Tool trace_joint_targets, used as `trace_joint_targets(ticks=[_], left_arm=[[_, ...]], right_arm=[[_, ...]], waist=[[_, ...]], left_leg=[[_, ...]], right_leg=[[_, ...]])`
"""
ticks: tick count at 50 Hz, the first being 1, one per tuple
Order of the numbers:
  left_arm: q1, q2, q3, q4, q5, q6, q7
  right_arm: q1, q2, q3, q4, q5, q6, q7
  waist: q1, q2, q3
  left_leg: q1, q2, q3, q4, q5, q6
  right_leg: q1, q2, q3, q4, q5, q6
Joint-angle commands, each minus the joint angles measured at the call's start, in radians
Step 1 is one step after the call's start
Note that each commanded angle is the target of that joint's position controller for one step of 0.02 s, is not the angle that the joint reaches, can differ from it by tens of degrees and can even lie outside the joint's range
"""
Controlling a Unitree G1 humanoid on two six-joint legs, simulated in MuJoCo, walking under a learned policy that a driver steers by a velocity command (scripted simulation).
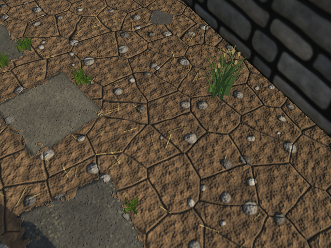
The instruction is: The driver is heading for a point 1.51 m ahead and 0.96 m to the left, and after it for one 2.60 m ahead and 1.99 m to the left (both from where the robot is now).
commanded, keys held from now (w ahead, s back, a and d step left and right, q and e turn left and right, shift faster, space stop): q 1.00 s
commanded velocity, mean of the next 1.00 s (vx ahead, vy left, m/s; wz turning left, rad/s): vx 0.01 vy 0.00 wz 0.58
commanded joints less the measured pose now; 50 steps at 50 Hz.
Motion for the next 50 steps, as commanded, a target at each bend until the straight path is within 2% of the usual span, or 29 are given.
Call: trace_joint_targets(ticks=[1, 2, 3, 6, 10, 14, 17, 19, 20, 21, 22, 23, 24, 25, 26, 28, 31, 34, 37, 40, 41, 42, 43, 44, 45, 46, 47, 48, 50], left_arm=[[-0.039, 0.098, 0.022, -0.090, -0.015, -0.017, -0.010], [-0.032, 0.094, 0.024, -0.074, -0.016, -0.013, -0.002], [-0.037, 0.112, 0.031, -0.073, -0.007, -0.008, 0.009], [-0.005, 0.087, 0.028, -0.063, -0.010, -0.005, 0.012], [-0.030, 0.069, 0.019, -0.065, -0.012, -0.007, 0.013], [-0.035, 0.083, 0.022, -0.066, -0.017, -0.015, 0.001], [-0.010, 0.094, 0.026, -0.063, -0.021, -0.033, -0.013], [0.060, 0.099, 0.033, -0.040, -0.020, -0.045, -0.022], [0.088, 0.152, 0.047, -0.035, -0.007, -0.045, -0.019], [0.056, 0.243, 0.063, -0.047, 0.010, -0.033, -0.010], [0.053, 0.211, 0.056, -0.059, 0.040, -0.035, -0.013], [0.005, 0.159, 0.039, -0.081, 0.034, -0.039, -0.009], [-0.042, 0.125, 0.031, -0.088, 0.019, -0.037, -0.005], [-0.058, 0.108, 0.025, -0.094, 0.003, -0.035, 0.000], [-0.053, 0.103, 0.020, -0.093, -0.005, -0.032, 0.006], [-0.013, 0.110, 0.020, -0.084, 0.000, -0.022, 0.017], [0.049, 0.142, 0.030, -0.075, 0.005, -0.010, 0.025], [0.029, 0.180, 0.044, -0.083, -0.002, -0.004, 0.014], [0.020, 0.199, 0.052, -0.083, -0.014, -0.004, -0.002], [-0.002, 0.200, 0.053, -0.075, -0.042, -0.006, -0.009], [0.044, 0.166, 0.045, -0.053, -0.041, -0.010, -0.013], [0.074, 0.113, 0.030, -0.054, -0.007, -0.012, -0.019], [0.012, 0.073, 0.011, -0.121, 0.030, -0.015, -0.013], [-0.055, 0.124, 0.026, -0.134, 0.010, -0.016, -0.005], [-0.059, 0.144, 0.034, -0.133, -0.013, -0.013, -0.003], [-0.037, 0.146, 0.040, -0.114, -0.012, -0.010, 0.003], [-0.029, 0.156, 0.044, -0.105, -0.004, -0.006, 0.009], [-0.015, 0.154, 0.046, -0.101, 0.002, -0.006, 0.009], [0.009, 0.131, 0.040, -0.098, -0.003, -0.010, 0.003]], right_arm=[[0.108, -0.204, -0.054, -0.058, -0.006, -0.031, -0.009], [0.055, -0.180, -0.050, -0.064, 0.013, -0.032, -0.014], [0.014, -0.158, -0.043, -0.073, 0.027, -0.026, -0.023], [-0.001, -0.164, -0.043, -0.087, 0.011, -0.012, -0.038], [0.009, -0.187, -0.053, -0.092, 0.016, -0.002, -0.054], [-0.014, -0.189, -0.054, -0.104, 0.012, 0.012, -0.052], [-0.031, -0.183, -0.051, -0.113, 0.018, 0.019, -0.048], [-0.059, -0.170, -0.045, -0.123, 0.030, 0.028, -0.053], [-0.034, -0.137, -0.036, -0.127, 0.027, 0.029, -0.056], [0.026, -0.087, -0.024, -0.138, 0.020, 0.024, -0.052], [0.018, -0.163, -0.047, -0.143, 0.012, 0.012, -0.050], [0.035, -0.219, -0.068, -0.122, 0.016, 0.012, -0.047], [0.048, -0.215, -0.074, -0.100, 0.020, 0.020, -0.047], [0.061, -0.191, -0.071, -0.085, 0.019, 0.031, -0.051], [0.058, -0.166, -0.064, -0.086, 0.020, 0.038, -0.049], [0.016, -0.129, -0.050, -0.113, 0.032, 0.040, -0.043], [-0.047, -0.105, -0.036, -0.154, 0.031, 0.036, -0.036], [-0.051, -0.091, -0.025, -0.171, 0.024, 0.037, -0.022], [-0.027, -0.109, -0.031, -0.174, 0.026, 0.045, -0.011], [0.044, -0.108, -0.041, -0.156, 0.026, 0.052, 0.001], [0.087, -0.132, -0.053, -0.140, 0.023, 0.052, -0.005], [0.129, -0.225, -0.080, -0.142, 0.025, 0.047, -0.020], [0.120, -0.311, -0.087, -0.178, 0.002, 0.031, -0.024], [0.143, -0.261, -0.076, -0.172, -0.022, 0.004, -0.013], [0.096, -0.232, -0.063, -0.162, -0.018, -0.013, -0.013], [0.038, -0.206, -0.058, -0.161, 0.000, -0.018, -0.020], [-0.003, -0.180, -0.047, -0.166, 0.016, -0.015, -0.026], [-0.017, -0.174, -0.040, -0.171, 0.017, -0.012, -0.033], [-0.013, -0.172, -0.037, -0.174, 0.008, -0.008, -0.042]], waist=[[-0.044, 0.132, -0.261], [-0.018, 0.075, -0.213], [-0.002, 0.073, -0.181], [0.023, 0.130, -0.193], [0.003, 0.140, -0.199], [-0.008, 0.177, -0.175], [-0.002, 0.193, -0.169], [0.043, 0.181, -0.168], [0.034, 0.102, -0.181], [-0.035, -0.184, -0.161], [-0.004, -0.250, -0.146], [-0.018, -0.161, -0.126], [-0.035, -0.124, -0.103], [-0.031, -0.113, -0.090], [-0.020, -0.117, -0.078], [0.008, -0.137, -0.072], [0.056, -0.156, -0.104], [0.059, -0.166, -0.122], [0.051, -0.176, -0.122], [-0.002, -0.153, -0.123], [-0.012, -0.095, -0.136], [-0.005, 0.130, -0.153], [-0.005, 0.343, -0.154], [-0.073, 0.226, -0.219], [-0.039, 0.190, -0.167], [-0.008, 0.148, -0.136], [0.006, 0.141, -0.120], [0.018, 0.147, -0.127], [0.027, 0.141, -0.155]], left_leg=[[0.421, 0.315, -0.425, -0.197, 0.737, 0.282], [0.376, 0.262, -0.370, -0.206, 0.618, 0.227], [0.327, 0.236, -0.345, -0.222, 0.543, 0.196], [0.258, 0.186, -0.312, -0.235, 0.544, 0.185], [0.242, 0.172, -0.348, -0.228, 0.420, 0.176], [0.183, 0.156, -0.423, -0.231, 0.269, 0.165], [0.195, 0.147, -0.494, -0.200, 0.283, 0.152], [0.157, 0.099, -0.490, -0.145, 0.250, 0.101], [0.069, 0.043, -0.441, -0.055, 0.092, 0.049], [-0.123, -0.125, -0.246, 0.151, -0.258, -0.018], [-0.200, -0.121, -0.193, 0.386, -0.414, -0.065], [-0.198, -0.077, -0.209, 0.517, -0.351, -0.081], [-0.203, -0.066, -0.192, 0.568, -0.286, -0.096], [-0.222, -0.060, -0.181, 0.607, -0.231, -0.114], [-0.239, -0.056, -0.171, 0.637, -0.196, -0.129], [-0.250, -0.043, -0.115, 0.579, -0.151, -0.149], [-0.250, -0.001, -0.085, 0.430, -0.153, -0.168], [-0.127, 0.028, -0.036, 0.282, -0.164, -0.155], [-0.026, 0.019, 0.013, 0.156, -0.143, -0.127], [0.120, -0.006, 0.050, -0.093, 0.011, -0.060], [0.239, -0.021, 0.024, -0.186, 0.118, -0.025], [0.418, 0.136, -0.213, -0.232, 0.433, 0.043], [0.452, 0.375, -0.553, -0.214, 0.688, 0.253], [0.397, 0.387, -0.555, -0.248, 0.595, 0.330], [0.354, 0.322, -0.456, -0.258, 0.501, 0.275], [0.322, 0.257, -0.387, -0.256, 0.406, 0.211], [0.297, 0.227, -0.359, -0.254, 0.391, 0.176], [0.261, 0.204, -0.337, -0.253, 0.429, 0.170], [0.257, 0.183, -0.325, -0.252, 0.436, 0.174]], right_leg=[[-0.332, 0.042, 0.200, 0.414, -0.120, 0.016], [-0.349, 0.023, 0.201, 0.366, -0.046, 0.015], [-0.340, 0.012, 0.205, 0.311, 0.017, 0.022], [-0.247, 0.045, 0.193, 0.220, 0.102, 0.047], [-0.194, 0.059, 0.210, 0.038, 0.150, 0.068], [-0.113, 0.076, 0.218, -0.086, 0.161, 0.061], [-0.058, 0.087, 0.218, -0.217, 0.166, 0.039], [0.077, 0.078, 0.197, -0.441, 0.325, 0.010], [0.187, -0.044, 0.287, -0.494, 0.387, -0.033], [0.262, -0.259, 0.525, -0.520, 0.580, -0.158], [0.191, -0.378, 0.661, -0.547, 0.647, -0.297], [0.164, -0.348, 0.582, -0.539, 0.624, -0.299], [0.152, -0.276, 0.474, -0.523, 0.583, -0.250], [0.166, -0.228, 0.403, -0.517, 0.545, -0.217], [0.175, -0.214, 0.361, -0.514, 0.572, -0.216], [0.206, -0.187, 0.284, -0.523, 0.600, -0.225], [0.315, -0.227, 0.263, -0.516, 0.653, -0.250], [0.280, -0.249, 0.208, -0.513, 0.679, -0.251], [0.246, -0.264, 0.172, -0.492, 0.689, -0.240], [0.206, -0.259, 0.125, -0.394, 0.636, -0.176], [0.136, -0.224, 0.076, -0.301, 0.543, -0.115], [-0.073, -0.131, -0.018, -0.057, 0.267, -0.020], [-0.343, 0.019, 0.016, 0.183, -0.176, 0.052], [-0.345, 0.020, 0.165, 0.342, -0.188, 0.050], [-0.351, 0.000, 0.190, 0.374, -0.103, 0.034], [-0.351, -0.013, 0.199, 0.345, -0.012, 0.028], [-0.345, -0.016, 0.204, 0.313, 0.048, 0.032], [-0.301, 0.000, 0.196, 0.319, 0.097, 0.040], [-0.261, 0.024, 0.190, 0.285, 0.152, 0.052]])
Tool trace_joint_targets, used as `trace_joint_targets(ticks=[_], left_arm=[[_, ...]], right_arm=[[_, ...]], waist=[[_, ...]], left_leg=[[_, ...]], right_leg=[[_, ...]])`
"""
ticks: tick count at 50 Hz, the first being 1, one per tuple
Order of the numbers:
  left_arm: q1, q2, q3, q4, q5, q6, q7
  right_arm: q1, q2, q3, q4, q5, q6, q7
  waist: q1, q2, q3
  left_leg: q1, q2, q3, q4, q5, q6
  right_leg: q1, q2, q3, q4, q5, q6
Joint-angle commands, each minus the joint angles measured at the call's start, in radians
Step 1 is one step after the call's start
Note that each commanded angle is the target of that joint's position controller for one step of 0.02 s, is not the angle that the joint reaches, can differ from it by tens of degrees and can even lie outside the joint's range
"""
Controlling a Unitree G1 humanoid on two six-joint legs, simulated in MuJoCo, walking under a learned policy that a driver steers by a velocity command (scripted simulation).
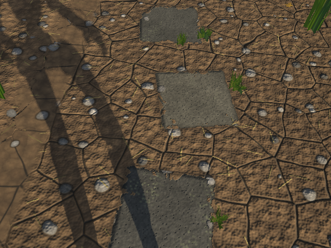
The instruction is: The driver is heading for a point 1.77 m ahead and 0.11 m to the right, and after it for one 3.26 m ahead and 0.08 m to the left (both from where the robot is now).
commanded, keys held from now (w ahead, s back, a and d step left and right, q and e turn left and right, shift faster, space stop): q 0.22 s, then no key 0.38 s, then e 0.28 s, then w+e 0.12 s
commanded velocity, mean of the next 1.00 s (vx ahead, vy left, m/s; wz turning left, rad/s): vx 0.01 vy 0.00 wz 0.14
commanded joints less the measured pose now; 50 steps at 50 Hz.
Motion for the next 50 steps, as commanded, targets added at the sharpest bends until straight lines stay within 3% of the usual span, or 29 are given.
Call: trace_joint_targets(ticks=[1, 5, 10, 12, 14, 15, 16, 17, 18, 19, 21, 24, 26, 28, 30, 31, 32, 33, 34, 35, 36, 39, 41, 43, 44, 47, 49, 50], left_arm=[[0.004, 0.072, 0.018, -0.066, -0.004, -0.015, 0.001], [-0.038, 0.051, 0.006, -0.085, -0.005, -0.019, -0.004], [-0.035, 0.064, 0.009, -0.097, -0.015, -0.035, -0.020], [-0.004, 0.066, 0.011, -0.095, -0.017, -0.043, -0.029], [0.054, 0.059, 0.012, -0.077, -0.011, -0.052, -0.036], [0.063, 0.095, 0.018, -0.083, 0.005, -0.053, -0.033], [0.012, 0.171, 0.026, -0.103, 0.021, -0.045, -0.028], [0.034, 0.136, 0.018, -0.097, 0.038, -0.048, -0.029], [0.018, 0.112, 0.009, -0.106, 0.024, -0.052, -0.028], [-0.008, 0.092, 0.003, -0.105, 0.011, -0.051, -0.023], [-0.030, 0.066, -0.009, -0.101, -0.008, -0.050, -0.019], [-0.014, 0.045, -0.019, -0.084, -0.003, -0.038, -0.015], [0.003, 0.066, -0.014, -0.077, -0.004, -0.026, -0.016], [0.033, 0.090, -0.010, -0.065, -0.011, -0.016, -0.017], [0.054, 0.072, -0.020, -0.049, -0.024, -0.018, -0.020], [0.090, 0.047, -0.033, -0.037, -0.014, -0.032, -0.027], [0.107, 0.027, -0.043, -0.042, 0.014, -0.051, -0.042], [0.099, -0.004, -0.051, -0.036, 0.006, -0.055, -0.044], [0.035, 0.042, -0.045, -0.034, 0.005, -0.051, -0.042], [-0.010, 0.065, -0.036, -0.048, -0.005, -0.046, -0.038], [-0.013, 0.064, -0.034, -0.052, -0.014, -0.036, -0.031], [0.026, 0.069, -0.024, -0.062, -0.024, -0.019, -0.022], [0.041, 0.056, -0.019, -0.069, -0.024, -0.012, -0.026], [0.032, 0.050, -0.013, -0.086, -0.029, -0.002, -0.036], [0.035, 0.040, -0.014, -0.092, -0.030, 0.003, -0.041], [0.063, 0.042, -0.016, -0.092, -0.038, 0.012, -0.061], [0.183, 0.042, -0.006, -0.046, -0.041, 0.009, -0.067], [0.271, 0.066, 0.009, -0.007, -0.040, 0.003, -0.062]], right_arm=[[-0.043, -0.162, -0.042, -0.076, -0.001, -0.016, -0.017], [-0.026, -0.185, -0.051, -0.071, 0.004, -0.007, -0.023], [-0.044, -0.194, -0.054, -0.077, 0.006, 0.004, -0.011], [-0.063, -0.186, -0.051, -0.080, 0.011, 0.009, -0.009], [-0.084, -0.161, -0.040, -0.081, 0.021, 0.015, -0.015], [-0.040, -0.123, -0.028, -0.074, 0.012, 0.013, -0.017], [0.030, -0.082, -0.017, -0.071, -0.003, 0.006, -0.016], [-0.006, -0.149, -0.036, -0.078, -0.007, -0.001, -0.022], [0.005, -0.203, -0.057, -0.063, -0.003, -0.002, -0.025], [0.008, -0.200, -0.062, -0.042, 0.003, 0.002, -0.025], [0.013, -0.145, -0.050, -0.019, 0.003, 0.017, -0.029], [-0.014, -0.068, -0.020, -0.022, 0.007, 0.016, -0.022], [-0.046, -0.038, -0.004, -0.026, 0.004, 0.012, -0.017], [-0.028, -0.059, -0.010, -0.008, 0.012, 0.010, -0.014], [0.021, -0.068, -0.011, 0.026, 0.003, 0.007, -0.012], [0.021, -0.097, -0.012, 0.021, -0.009, 0.006, -0.017], [0.035, -0.169, -0.025, 0.016, -0.020, 0.010, -0.029], [0.005, -0.123, -0.016, 0.037, -0.030, 0.007, -0.019], [-0.022, -0.085, -0.009, 0.021, -0.031, -0.001, -0.009], [-0.010, -0.104, -0.017, 0.028, -0.034, -0.005, -0.012], [0.002, -0.127, -0.022, 0.032, -0.030, -0.008, -0.017], [0.035, -0.146, -0.034, 0.039, -0.018, -0.013, -0.033], [0.012, -0.137, -0.034, 0.023, -0.017, -0.011, -0.043], [-0.007, -0.135, -0.034, 0.012, -0.017, -0.017, -0.048], [-0.023, -0.144, -0.038, 0.013, -0.011, -0.019, -0.047], [-0.043, -0.175, -0.050, 0.017, 0.012, -0.021, -0.035], [-0.082, -0.151, -0.042, 0.020, 0.023, -0.024, -0.022], [-0.058, -0.102, -0.029, 0.028, 0.011, -0.028, -0.015]], waist=[[0.014, 0.169, -0.159], [-0.010, 0.184, -0.145], [-0.018, 0.204, -0.136], [-0.006, 0.209, -0.154], [0.032, 0.195, -0.169], [0.014, 0.120, -0.186], [-0.059, -0.129, -0.164], [-0.015, -0.214, -0.139], [-0.012, -0.140, -0.118], [-0.021, -0.096, -0.103], [-0.019, -0.080, -0.086], [-0.007, -0.119, -0.111], [0.021, -0.153, -0.126], [0.029, -0.155, -0.134], [0.000, -0.119, -0.122], [0.014, -0.062, -0.138], [0.046, 0.092, -0.167], [0.055, 0.197, -0.174], [0.018, 0.143, -0.121], [-0.002, 0.138, -0.087], [-0.003, 0.159, -0.062], [-0.005, 0.204, -0.033], [-0.005, 0.243, -0.040], [-0.014, 0.218, -0.035], [-0.008, 0.184, -0.036], [-0.006, 0.171, -0.072], [0.059, 0.155, -0.073], [0.079, 0.072, -0.079]], left_leg=[[0.160, 0.219, -0.241, -0.129, 0.397, 0.184], [0.153, 0.209, -0.304, -0.115, 0.273, 0.185], [0.107, 0.198, -0.416, -0.086, 0.251, 0.184], [0.128, 0.192, -0.445, -0.052, 0.301, 0.171], [0.092, 0.146, -0.421, 0.003, 0.274, 0.115], [0.024, 0.096, -0.370, 0.073, 0.118, 0.058], [-0.119, -0.057, -0.194, 0.240, -0.208, -0.009], [-0.192, -0.085, -0.126, 0.439, -0.452, -0.063], [-0.216, -0.054, -0.140, 0.597, -0.428, -0.089], [-0.228, -0.048, -0.140, 0.657, -0.371, -0.104], [-0.242, -0.042, -0.149, 0.669, -0.291, -0.132], [-0.156, -0.009, -0.064, 0.458, -0.253, -0.152], [-0.062, 0.021, -0.003, 0.270, -0.257, -0.153], [0.012, 0.016, 0.028, 0.103, -0.164, -0.144], [0.152, 0.012, 0.034, -0.161, 0.073, -0.103], [0.271, 0.075, -0.048, -0.165, 0.192, -0.071], [0.343, 0.178, -0.123, -0.075, 0.409, -0.023], [0.203, 0.181, -0.110, -0.068, 0.226, 0.034], [0.168, 0.139, -0.091, -0.088, 0.086, 0.027], [0.157, 0.130, -0.087, -0.098, 0.029, 0.015], [0.141, 0.137, -0.091, -0.107, 0.030, 0.014], [0.123, 0.224, -0.132, -0.117, 0.108, 0.068], [0.110, 0.311, -0.179, -0.119, 0.205, 0.132], [0.129, 0.384, -0.202, -0.113, 0.361, 0.187], [0.136, 0.384, -0.175, -0.101, 0.405, 0.184], [0.091, 0.347, -0.101, -0.143, 0.036, 0.141], [-0.034, 0.277, -0.009, -0.073, -0.224, 0.090], [-0.121, 0.219, 0.067, 0.084, -0.291, 0.053]], right_leg=[[-0.051, 0.007, 0.041, -0.038, 0.079, 0.015], [-0.007, 0.028, 0.060, -0.239, 0.084, 0.024], [0.102, 0.060, 0.070, -0.397, 0.047, 0.006], [0.149, 0.060, 0.065, -0.487, 0.066, -0.009], [0.293, 0.044, 0.043, -0.708, 0.264, -0.038], [0.396, -0.066, 0.132, -0.752, 0.378, -0.077], [0.449, -0.246, 0.343, -0.774, 0.587, -0.189], [0.379, -0.367, 0.492, -0.801, 0.628, -0.354], [0.366, -0.360, 0.462, -0.798, 0.588, -0.379], [0.363, -0.299, 0.378, -0.784, 0.539, -0.338], [0.383, -0.234, 0.285, -0.764, 0.532, -0.289], [0.413, -0.172, 0.180, -0.750, 0.588, -0.275], [0.416, -0.164, 0.164, -0.736, 0.605, -0.274], [0.421, -0.174, 0.184, -0.716, 0.607, -0.277], [0.369, -0.156, 0.174, -0.701, 0.562, -0.229], [0.286, -0.140, 0.174, -0.702, 0.480, -0.169], [0.219, -0.078, 0.109, -0.651, 0.361, -0.113], [0.297, -0.029, 0.044, -0.680, 0.200, -0.065], [0.291, -0.016, 0.041, -0.650, 0.220, -0.041], [0.243, 0.003, 0.034, -0.610, 0.239, -0.043], [0.214, 0.008, 0.036, -0.577, 0.258, -0.048], [0.138, 0.020, 0.017, -0.464, 0.211, -0.049], [0.097, 0.013, -0.006, -0.321, 0.015, -0.050], [0.022, -0.020, 0.002, -0.173, -0.165, -0.050], [0.018, -0.037, 0.000, -0.182, -0.163, -0.050], [0.140, -0.033, -0.062, -0.304, -0.032, -0.076], [0.351, 0.035, -0.135, -0.489, 0.090, -0.108], [0.480, 0.063, -0.112, -0.558, 0.077, -0.130]])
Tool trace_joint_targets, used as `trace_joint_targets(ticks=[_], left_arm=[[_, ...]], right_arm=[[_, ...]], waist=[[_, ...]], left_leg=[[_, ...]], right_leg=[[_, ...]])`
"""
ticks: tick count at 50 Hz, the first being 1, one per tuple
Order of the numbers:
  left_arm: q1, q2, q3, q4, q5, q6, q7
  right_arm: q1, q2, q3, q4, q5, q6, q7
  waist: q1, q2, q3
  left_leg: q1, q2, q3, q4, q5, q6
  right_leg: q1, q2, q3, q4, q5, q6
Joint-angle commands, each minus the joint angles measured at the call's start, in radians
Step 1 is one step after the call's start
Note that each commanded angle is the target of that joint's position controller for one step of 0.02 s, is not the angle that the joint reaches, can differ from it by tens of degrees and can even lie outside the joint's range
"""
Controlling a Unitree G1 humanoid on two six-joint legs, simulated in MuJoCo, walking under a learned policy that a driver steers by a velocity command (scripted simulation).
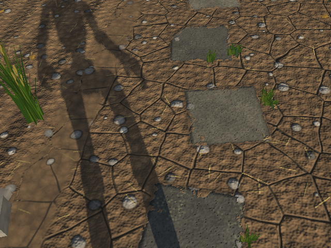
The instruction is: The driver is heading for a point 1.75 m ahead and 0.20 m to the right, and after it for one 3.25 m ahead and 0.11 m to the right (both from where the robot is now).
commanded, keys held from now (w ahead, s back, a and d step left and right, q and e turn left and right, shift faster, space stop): w+e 0.28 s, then e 0.22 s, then no key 0.26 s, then q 0.24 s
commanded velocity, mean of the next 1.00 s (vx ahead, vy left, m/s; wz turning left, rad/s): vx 0.18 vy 0.00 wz -0.33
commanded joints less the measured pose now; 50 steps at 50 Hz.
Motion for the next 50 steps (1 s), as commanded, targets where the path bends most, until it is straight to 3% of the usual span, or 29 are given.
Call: trace_joint_targets(ticks=[1, 2, 3, 4, 5, 6, 7, 12, 18, 21, 24, 25, 26, 27, 28, 29, 30, 32, 34, 37, 39, 41, 42, 43, 44, 45, 46, 48, 50], left_arm=[[0.251, 0.187, 0.063, 0.014, -0.004, -0.025, 0.013], [0.239, 0.269, 0.063, -0.037, 0.025, -0.064, -0.001], [0.190, 0.197, 0.043, -0.052, 0.036, -0.090, -0.005], [0.154, 0.146, 0.028, -0.055, 0.029, -0.102, 0.000], [0.131, 0.134, 0.022, -0.064, 0.020, -0.105, 0.007], [0.112, 0.133, 0.019, -0.068, 0.018, -0.101, 0.017], [0.122, 0.127, 0.015, -0.072, 0.022, -0.099, 0.025], [0.216, 0.120, 0.016, -0.049, 0.015, -0.094, 0.052], [0.269, 0.128, 0.028, -0.008, 0.007, -0.058, 0.074], [0.253, 0.136, 0.037, -0.012, 0.002, -0.036, 0.084], [0.145, 0.138, 0.042, -0.063, 0.004, -0.039, 0.085], [0.110, 0.108, 0.031, -0.091, 0.008, -0.044, 0.076], [0.148, 0.007, 0.002, -0.115, 0.043, -0.048, 0.071], [0.372, 0.016, -0.003, -0.104, 0.017, -0.044, 0.066], [0.384, 0.137, 0.024, -0.051, 0.008, -0.028, 0.066], [0.252, 0.169, 0.034, -0.069, 0.001, -0.015, 0.066], [0.204, 0.155, 0.033, -0.070, 0.006, -0.003, 0.073], [0.170, 0.106, 0.024, -0.091, 0.017, 0.013, 0.074], [0.166, 0.036, 0.000, -0.101, 0.026, 0.009, 0.074], [0.115, 0.027, -0.015, -0.115, 0.037, 0.002, 0.068], [0.100, 0.041, -0.014, -0.112, 0.034, 0.006, 0.061], [0.100, 0.027, -0.015, -0.103, 0.050, 0.008, 0.055], [0.073, 0.051, -0.012, -0.123, 0.063, 0.007, 0.059], [0.059, 0.122, -0.001, -0.151, 0.070, 0.007, 0.069], [0.003, 0.153, 0.006, -0.134, 0.075, 0.005, 0.068], [-0.061, 0.101, -0.003, -0.163, 0.071, -0.006, 0.062], [-0.056, 0.101, 0.001, -0.156, 0.068, -0.013, 0.063], [-0.040, 0.125, 0.013, -0.151, 0.050, -0.023, 0.070], [-0.024, 0.116, 0.017, -0.155, 0.041, -0.023, 0.083]], right_arm=[[-0.088, -0.031, -0.006, -0.089, -0.027, -0.030, 0.017], [-0.161, -0.032, -0.001, -0.167, -0.008, -0.055, 0.016], [-0.176, -0.098, -0.017, -0.158, 0.028, -0.078, 0.022], [-0.161, -0.128, -0.025, -0.141, 0.031, -0.094, 0.029], [-0.141, -0.126, -0.029, -0.114, 0.007, -0.104, 0.028], [-0.137, -0.125, -0.032, -0.104, -0.013, -0.110, 0.027], [-0.138, -0.119, -0.034, -0.097, -0.020, -0.113, 0.032], [-0.195, -0.063, -0.021, -0.097, -0.019, -0.115, 0.042], [-0.357, -0.030, -0.005, -0.143, -0.014, -0.127, 0.067], [-0.349, -0.050, -0.012, -0.143, -0.007, -0.131, 0.078], [-0.171, -0.122, -0.043, -0.100, -0.017, -0.141, 0.059], [-0.045, -0.153, -0.050, -0.086, -0.034, -0.147, 0.050], [0.044, -0.201, -0.045, -0.081, -0.049, -0.143, 0.039], [0.049, -0.197, -0.042, -0.058, -0.053, -0.126, 0.047], [-0.023, -0.117, -0.027, -0.089, -0.031, -0.110, 0.048], [-0.082, -0.053, -0.007, -0.104, -0.021, -0.096, 0.044], [-0.118, -0.033, 0.006, -0.094, -0.021, -0.085, 0.046], [-0.149, -0.053, 0.007, -0.064, -0.034, -0.076, 0.047], [-0.164, -0.058, 0.005, -0.036, -0.039, -0.080, 0.048], [-0.163, -0.097, -0.006, -0.012, -0.025, -0.072, 0.045], [-0.154, -0.101, -0.001, 0.001, -0.017, -0.058, 0.046], [-0.166, -0.060, 0.022, 0.014, -0.009, -0.052, 0.055], [-0.128, -0.028, 0.037, 0.031, -0.014, -0.055, 0.063], [-0.097, -0.013, 0.046, 0.035, -0.031, -0.059, 0.071], [-0.052, -0.017, 0.039, 0.029, -0.011, -0.054, 0.064], [-0.073, -0.076, 0.025, 0.042, -0.011, -0.046, 0.054], [-0.094, -0.092, 0.015, 0.035, -0.010, -0.042, 0.049], [-0.056, -0.099, 0.006, 0.041, -0.011, -0.032, 0.041], [-0.038, -0.085, 0.003, 0.029, 0.000, -0.030, 0.050]], waist=[[0.094, -0.269, -0.040], [0.092, -0.355, -0.047], [0.078, -0.211, 0.010], [0.051, -0.155, 0.057], [0.036, -0.090, 0.063], [0.027, -0.086, 0.064], [0.026, -0.107, 0.049], [0.046, -0.096, 0.019], [0.086, -0.153, 0.044], [0.068, -0.160, 0.017], [-0.032, -0.193, -0.082], [-0.098, -0.166, -0.205], [-0.079, 0.052, -0.352], [0.026, 0.330, -0.506], [0.017, 0.142, -0.430], [-0.006, 0.078, -0.274], [0.007, 0.015, -0.197], [0.035, 0.052, -0.100], [0.047, 0.084, -0.090], [0.025, 0.097, -0.150], [0.020, 0.085, -0.159], [0.050, 0.062, -0.116], [0.048, 0.032, -0.091], [0.024, -0.075, -0.077], [-0.039, -0.257, -0.079], [-0.022, -0.221, -0.022], [-0.010, -0.221, 0.010], [-0.008, -0.222, 0.012], [-0.006, -0.203, -0.015]], left_leg=[[-0.413, 0.013, 0.044, 0.382, -0.205, 0.031], [-0.655, -0.122, -0.111, 0.569, -0.275, 0.012], [-0.702, -0.057, -0.187, 0.643, -0.217, 0.032], [-0.698, -0.023, -0.191, 0.617, -0.107, 0.054], [-0.673, 0.003, -0.186, 0.573, -0.012, 0.057], [-0.637, 0.015, -0.179, 0.501, 0.075, 0.047], [-0.587, 0.012, -0.172, 0.458, 0.144, 0.035], [-0.569, -0.040, -0.139, 0.242, 0.334, -0.022], [-0.439, -0.108, -0.105, -0.015, 0.427, -0.033], [-0.337, -0.137, -0.117, -0.084, 0.428, -0.006], [-0.100, -0.139, -0.117, -0.170, 0.428, 0.049], [0.141, -0.044, -0.177, -0.187, 0.560, 0.107], [0.430, 0.185, -0.378, -0.085, 0.964, 0.173], [0.609, 0.429, -0.786, -0.116, 1.019, 0.389], [0.464, 0.373, -0.726, -0.170, 0.784, 0.363], [0.331, 0.286, -0.531, -0.182, 0.691, 0.314], [0.205, 0.221, -0.435, -0.213, 0.616, 0.283], [-0.022, 0.153, -0.326, -0.279, 0.555, 0.266], [-0.089, 0.131, -0.258, -0.297, 0.638, 0.276], [-0.064, 0.155, -0.239, -0.289, 0.671, 0.292], [-0.085, 0.148, -0.250, -0.291, 0.469, 0.274], [-0.193, 0.091, -0.242, -0.283, 0.162, 0.203], [-0.258, 0.054, -0.241, -0.269, 0.042, 0.133], [-0.301, -0.010, -0.195, -0.171, -0.057, 0.066], [-0.151, -0.063, -0.102, -0.117, -0.029, 0.032], [-0.105, -0.067, -0.093, -0.067, 0.053, 0.009], [-0.146, -0.089, -0.074, -0.027, 0.097, 0.007], [-0.190, -0.079, -0.078, 0.032, 0.114, 0.014], [-0.211, -0.063, -0.076, 0.105, 0.081, 0.029]], right_leg=[[0.383, -0.150, 0.341, -0.299, -0.006, -0.130], [0.382, -0.351, 0.892, -0.513, -0.206, -0.331], [0.360, -0.386, 0.889, -0.547, -0.267, -0.350], [0.324, -0.347, 0.783, -0.528, -0.247, -0.304], [0.311, -0.293, 0.677, -0.504, -0.177, -0.258], [0.299, -0.248, 0.585, -0.500, -0.061, -0.225], [0.290, -0.208, 0.519, -0.509, 0.025, -0.204], [0.332, -0.152, 0.378, -0.497, 0.357, -0.180], [0.254, -0.106, 0.341, -0.392, 0.631, -0.124], [0.256, -0.114, 0.396, -0.322, 0.667, -0.104], [0.266, -0.076, 0.425, -0.137, 0.874, -0.057], [0.194, -0.029, 0.414, 0.048, 0.798, -0.022], [0.006, 0.081, 0.336, 0.327, 0.132, 0.020], [-0.215, 0.181, 0.310, 0.625, -0.376, 0.061], [-0.231, 0.086, 0.321, 0.711, -0.266, 0.089], [-0.264, 0.058, 0.255, 0.709, -0.204, 0.106], [-0.253, 0.029, 0.227, 0.661, -0.162, 0.114], [-0.147, -0.001, 0.196, 0.533, -0.109, 0.114], [-0.069, -0.003, 0.156, 0.350, -0.108, 0.110], [0.028, -0.025, 0.134, 0.131, -0.004, 0.095], [0.111, -0.020, 0.125, 0.008, 0.095, 0.077], [0.260, 0.005, 0.105, -0.189, 0.228, 0.045], [0.320, -0.036, 0.155, -0.253, 0.271, 0.016], [0.335, -0.174, 0.288, -0.302, 0.333, -0.028], [0.093, -0.229, 0.318, -0.352, 0.086, -0.101], [0.026, -0.174, 0.281, -0.384, -0.066, -0.089], [0.031, -0.153, 0.261, -0.377, -0.091, -0.067], [0.066, -0.187, 0.263, -0.350, 0.058, -0.080], [0.103, -0.237, 0.263, -0.296, 0.299, -0.115]])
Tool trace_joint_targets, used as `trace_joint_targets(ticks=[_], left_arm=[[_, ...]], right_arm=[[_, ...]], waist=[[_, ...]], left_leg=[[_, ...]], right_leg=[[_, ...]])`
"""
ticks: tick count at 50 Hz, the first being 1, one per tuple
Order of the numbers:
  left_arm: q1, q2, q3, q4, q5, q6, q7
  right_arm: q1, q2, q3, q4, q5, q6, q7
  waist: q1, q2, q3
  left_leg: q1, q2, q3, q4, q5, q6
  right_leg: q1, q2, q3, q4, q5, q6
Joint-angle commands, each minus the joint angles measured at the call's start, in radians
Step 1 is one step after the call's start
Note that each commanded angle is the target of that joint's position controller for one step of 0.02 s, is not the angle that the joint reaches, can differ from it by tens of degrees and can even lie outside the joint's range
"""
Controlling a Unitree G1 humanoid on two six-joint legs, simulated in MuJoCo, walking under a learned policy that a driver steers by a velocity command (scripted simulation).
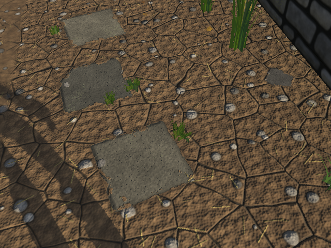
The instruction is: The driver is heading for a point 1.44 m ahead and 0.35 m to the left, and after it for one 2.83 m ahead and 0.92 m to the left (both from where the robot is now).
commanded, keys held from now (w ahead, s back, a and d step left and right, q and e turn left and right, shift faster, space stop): q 0.16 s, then w+q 0.58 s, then w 0.12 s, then w+e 0.14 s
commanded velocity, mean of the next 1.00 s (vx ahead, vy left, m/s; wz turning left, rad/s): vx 0.31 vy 0.00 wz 0.44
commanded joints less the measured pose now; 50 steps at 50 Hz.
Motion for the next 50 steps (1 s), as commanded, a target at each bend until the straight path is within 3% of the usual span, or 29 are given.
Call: trace_joint_targets(ticks=[1, 3, 4, 5, 6, 7, 8, 10, 12, 15, 19, 20, 21, 22, 23, 24, 25, 28, 32, 39, 41, 43, 44, 45, 46, 47, 48, 49, 50], left_arm=[[0.012, 0.190, 0.070, -0.059, -0.016, -0.013, 0.022], [0.001, 0.185, 0.076, -0.065, -0.026, -0.011, 0.031], [0.019, 0.182, 0.080, -0.070, -0.022, -0.010, 0.033], [0.022, 0.168, 0.080, -0.084, -0.012, -0.009, 0.035], [-0.023, 0.148, 0.076, -0.101, -0.007, -0.009, 0.035], [-0.088, 0.115, 0.066, -0.127, -0.010, -0.010, 0.036], [-0.095, 0.111, 0.064, -0.131, -0.016, -0.011, 0.032], [-0.044, 0.140, 0.074, -0.114, -0.026, -0.021, 0.016], [-0.088, 0.137, 0.074, -0.119, -0.027, -0.044, 0.002], [-0.083, 0.102, 0.063, -0.114, -0.035, -0.078, -0.026], [0.039, 0.118, 0.080, -0.067, -0.048, -0.103, -0.037], [0.092, 0.139, 0.091, -0.055, -0.046, -0.104, -0.030], [0.198, 0.186, 0.103, -0.047, -0.033, -0.102, -0.018], [0.234, 0.280, 0.120, -0.043, 0.004, -0.101, -0.025], [0.175, 0.270, 0.119, -0.046, 0.009, -0.111, -0.028], [0.132, 0.198, 0.101, -0.050, -0.015, -0.117, -0.022], [0.111, 0.168, 0.091, -0.053, -0.024, -0.119, -0.017], [0.129, 0.149, 0.081, -0.034, -0.012, -0.130, -0.009], [0.166, 0.162, 0.086, 0.002, -0.009, -0.127, -0.012], [0.225, 0.217, 0.102, 0.079, -0.045, -0.109, -0.019], [0.227, 0.241, 0.106, 0.098, -0.052, -0.100, -0.022], [0.216, 0.252, 0.101, 0.107, -0.055, -0.089, -0.014], [0.226, 0.223, 0.082, 0.094, -0.043, -0.095, -0.009], [0.347, 0.062, 0.027, 0.050, -0.020, -0.110, -0.024], [0.263, 0.155, 0.044, 0.072, -0.057, -0.136, -0.029], [0.147, 0.207, 0.063, 0.031, -0.094, -0.141, -0.031], [0.110, 0.190, 0.056, 0.020, -0.085, -0.145, -0.025], [0.098, 0.183, 0.059, 0.030, -0.057, -0.141, -0.021], [0.139, 0.179, 0.064, 0.046, -0.054, -0.125, -0.025]], right_arm=[[-0.032, -0.098, -0.035, -0.089, 0.010, -0.009, 0.004], [-0.023, -0.097, -0.040, -0.100, 0.009, -0.005, 0.012], [-0.026, -0.130, -0.050, -0.107, 0.007, -0.002, 0.013], [-0.020, -0.169, -0.064, -0.107, 0.007, 0.001, 0.010], [0.008, -0.202, -0.074, -0.115, 0.003, 0.002, 0.004], [0.069, -0.220, -0.077, -0.109, -0.014, 0.000, -0.001], [0.100, -0.217, -0.072, -0.108, -0.023, -0.015, -0.002], [0.058, -0.209, -0.074, -0.116, 0.015, -0.029, -0.012], [0.010, -0.173, -0.062, -0.128, 0.032, -0.011, -0.029], [-0.010, -0.196, -0.069, -0.148, 0.016, 0.011, -0.046], [-0.052, -0.187, -0.068, -0.175, 0.027, 0.020, -0.037], [-0.051, -0.152, -0.059, -0.181, 0.024, 0.015, -0.034], [-0.056, -0.074, -0.036, -0.193, 0.017, 0.008, -0.029], [-0.072, -0.051, -0.034, -0.241, 0.025, -0.008, -0.026], [-0.082, -0.109, -0.048, -0.257, 0.032, -0.022, -0.023], [-0.071, -0.154, -0.062, -0.234, 0.030, -0.024, -0.018], [-0.043, -0.156, -0.069, -0.207, 0.022, -0.023, -0.015], [-0.069, -0.104, -0.060, -0.202, 0.015, -0.031, 0.001], [-0.135, -0.066, -0.046, -0.228, 0.019, -0.030, 0.015], [-0.274, -0.029, -0.022, -0.276, 0.023, -0.042, 0.058], [-0.240, -0.060, -0.036, -0.279, 0.019, -0.045, 0.060], [0.016, -0.144, -0.084, -0.213, 0.020, -0.041, 0.047], [0.179, -0.202, -0.110, -0.176, 0.020, -0.032, 0.027], [0.204, -0.314, -0.118, -0.167, 0.009, -0.038, 0.015], [0.247, -0.224, -0.093, -0.179, 0.001, -0.046, 0.012], [0.192, -0.180, -0.076, -0.156, -0.006, -0.058, 0.016], [0.132, -0.157, -0.068, -0.145, 0.001, -0.065, 0.015], [0.072, -0.119, -0.058, -0.140, -0.001, -0.071, 0.015], [0.033, -0.086, -0.048, -0.143, -0.013, -0.078, 0.016]], waist=[[0.039, -0.193, -0.047], [0.034, -0.148, -0.067], [0.051, -0.065, -0.068], [0.067, 0.056, -0.074], [0.038, 0.154, -0.080], [-0.017, 0.237, -0.098], [-0.036, 0.198, -0.140], [0.008, 0.072, -0.165], [0.000, 0.099, -0.105], [0.003, 0.138, -0.087], [0.076, 0.111, -0.079], [0.100, 0.080, -0.090], [0.136, -0.060, -0.122], [0.121, -0.241, -0.068], [0.081, -0.244, 0.009], [0.071, -0.201, 0.059], [0.062, -0.170, 0.057], [0.081, -0.134, 0.043], [0.104, -0.127, 0.043], [0.135, -0.113, 0.087], [0.087, -0.140, 0.043], [-0.067, -0.142, -0.125], [-0.143, -0.100, -0.223], [-0.032, 0.203, -0.386], [-0.116, 0.100, -0.497], [-0.113, 0.083, -0.311], [-0.069, 0.045, -0.200], [-0.029, 0.027, -0.135], [0.014, 0.056, -0.109]], left_leg=[[-0.097, 0.014, 0.016, 0.104, -0.035, 0.016], [-0.072, 0.026, 0.007, 0.054, 0.065, 0.041], [-0.046, 0.041, -0.038, 0.009, 0.265, 0.064], [-0.029, 0.080, -0.152, -0.062, 0.371, 0.111], [0.055, 0.160, -0.332, -0.157, 0.448, 0.201], [0.184, 0.260, -0.508, -0.240, 0.513, 0.309], [0.266, 0.313, -0.557, -0.258, 0.536, 0.353], [0.304, 0.266, -0.493, -0.256, 0.178, 0.294], [0.238, 0.199, -0.453, -0.323, -0.157, 0.242], [0.138, 0.138, -0.408, -0.334, -0.179, 0.225], [-0.031, 0.083, -0.417, -0.278, -0.246, 0.184], [-0.124, 0.048, -0.394, -0.210, -0.283, 0.141], [-0.270, -0.030, -0.293, 0.050, -0.341, 0.072], [-0.479, -0.116, -0.176, 0.281, -0.340, 0.041], [-0.554, -0.006, -0.176, 0.432, -0.273, 0.034], [-0.584, 0.015, -0.166, 0.481, -0.193, 0.024], [-0.574, 0.025, -0.153, 0.506, -0.124, 0.009], [-0.539, 0.050, -0.117, 0.548, 0.057, -0.016], [-0.524, 0.065, -0.076, 0.415, 0.165, -0.048], [-0.352, 0.050, 0.041, 0.074, 0.171, 0.022], [-0.228, -0.006, 0.080, 0.021, 0.086, 0.077], [0.156, -0.087, 0.117, -0.070, 0.148, 0.145], [0.478, -0.002, -0.022, -0.044, 0.170, 0.179], [0.812, 0.337, -0.603, -0.111, -0.032, 0.350], [0.773, 0.404, -0.787, -0.260, -0.098, 0.373], [0.647, 0.365, -0.587, -0.281, -0.017, 0.317], [0.487, 0.325, -0.442, -0.293, 0.074, 0.280], [0.361, 0.282, -0.345, -0.316, 0.142, 0.254], [0.273, 0.247, -0.266, -0.352, 0.189, 0.238]], right_leg=[[0.073, -0.258, 0.202, -0.153, 0.278, -0.152], [0.080, -0.248, 0.162, -0.083, 0.335, -0.134], [0.059, -0.194, 0.098, -0.024, 0.284, -0.098], [0.026, -0.100, -0.006, 0.075, 0.210, -0.044], [-0.089, 0.005, -0.066, 0.218, 0.087, 0.022], [-0.256, 0.079, -0.017, 0.375, -0.262, 0.046], [-0.335, 0.067, 0.085, 0.548, -0.414, 0.046], [-0.397, 0.012, 0.125, 0.564, -0.299, 0.030], [-0.364, -0.005, 0.090, 0.379, -0.194, 0.031], [-0.189, 0.040, 0.050, 0.157, -0.153, 0.039], [0.110, 0.064, 0.012, -0.167, 0.090, 0.019], [0.234, 0.018, 0.034, -0.182, 0.094, 0.004], [0.371, -0.169, 0.235, -0.247, -0.075, -0.050], [0.344, -0.379, 0.606, -0.376, -0.362, -0.171], [0.266, -0.425, 0.694, -0.417, -0.517, -0.238], [0.257, -0.372, 0.590, -0.416, -0.486, -0.218], [0.266, -0.316, 0.474, -0.411, -0.372, -0.182], [0.246, -0.248, 0.227, -0.422, -0.015, -0.144], [0.246, -0.235, 0.071, -0.433, 0.153, -0.158], [0.275, -0.273, -0.075, -0.416, 0.321, -0.146], [0.312, -0.288, -0.104, -0.321, 0.675, -0.137], [0.252, -0.254, -0.175, -0.004, 0.978, -0.096], [0.014, -0.225, -0.169, 0.254, 0.745, -0.060], [-0.387, -0.048, -0.111, 0.659, -0.219, 0.005], [-0.427, -0.007, 0.116, 0.795, -0.297, -0.006], [-0.512, -0.048, 0.116, 0.813, -0.219, -0.020], [-0.496, -0.098, 0.100, 0.744, -0.125, -0.030], [-0.456, -0.129, 0.095, 0.683, -0.061, -0.026], [-0.389, -0.152, 0.111, 0.654, -0.003, -0.026]])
